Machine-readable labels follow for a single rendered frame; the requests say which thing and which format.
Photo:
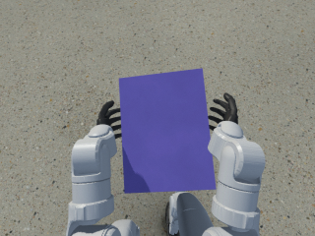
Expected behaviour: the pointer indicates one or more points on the robot thigh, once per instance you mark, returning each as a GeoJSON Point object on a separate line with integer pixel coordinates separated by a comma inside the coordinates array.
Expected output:
{"type": "Point", "coordinates": [192, 217]}
{"type": "Point", "coordinates": [127, 227]}

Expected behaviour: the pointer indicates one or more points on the carton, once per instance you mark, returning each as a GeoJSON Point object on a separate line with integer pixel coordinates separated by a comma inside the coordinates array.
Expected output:
{"type": "Point", "coordinates": [165, 133]}

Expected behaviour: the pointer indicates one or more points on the right robot thigh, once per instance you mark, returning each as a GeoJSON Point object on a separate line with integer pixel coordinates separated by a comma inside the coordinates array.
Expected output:
{"type": "Point", "coordinates": [192, 217]}

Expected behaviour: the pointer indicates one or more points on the right robot upper arm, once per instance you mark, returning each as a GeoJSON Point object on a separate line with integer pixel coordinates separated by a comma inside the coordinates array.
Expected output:
{"type": "Point", "coordinates": [224, 231]}

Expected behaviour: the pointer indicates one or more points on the left robot thigh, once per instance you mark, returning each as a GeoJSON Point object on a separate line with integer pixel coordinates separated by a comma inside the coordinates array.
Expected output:
{"type": "Point", "coordinates": [127, 227]}

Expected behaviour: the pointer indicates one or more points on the robot left forearm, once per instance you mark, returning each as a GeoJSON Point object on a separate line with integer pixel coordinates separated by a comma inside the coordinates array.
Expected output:
{"type": "Point", "coordinates": [90, 176]}

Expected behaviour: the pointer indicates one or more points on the left robot hand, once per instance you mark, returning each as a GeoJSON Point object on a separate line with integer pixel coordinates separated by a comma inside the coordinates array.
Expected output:
{"type": "Point", "coordinates": [104, 114]}

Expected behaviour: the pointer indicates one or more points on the right robot hand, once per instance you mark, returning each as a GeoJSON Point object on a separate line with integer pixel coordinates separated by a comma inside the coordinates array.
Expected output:
{"type": "Point", "coordinates": [230, 113]}

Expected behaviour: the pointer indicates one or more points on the robot right forearm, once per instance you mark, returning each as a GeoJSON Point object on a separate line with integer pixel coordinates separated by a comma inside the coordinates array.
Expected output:
{"type": "Point", "coordinates": [239, 179]}

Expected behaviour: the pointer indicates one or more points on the left robot upper arm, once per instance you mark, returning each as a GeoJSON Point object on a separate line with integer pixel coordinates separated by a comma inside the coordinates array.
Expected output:
{"type": "Point", "coordinates": [96, 230]}

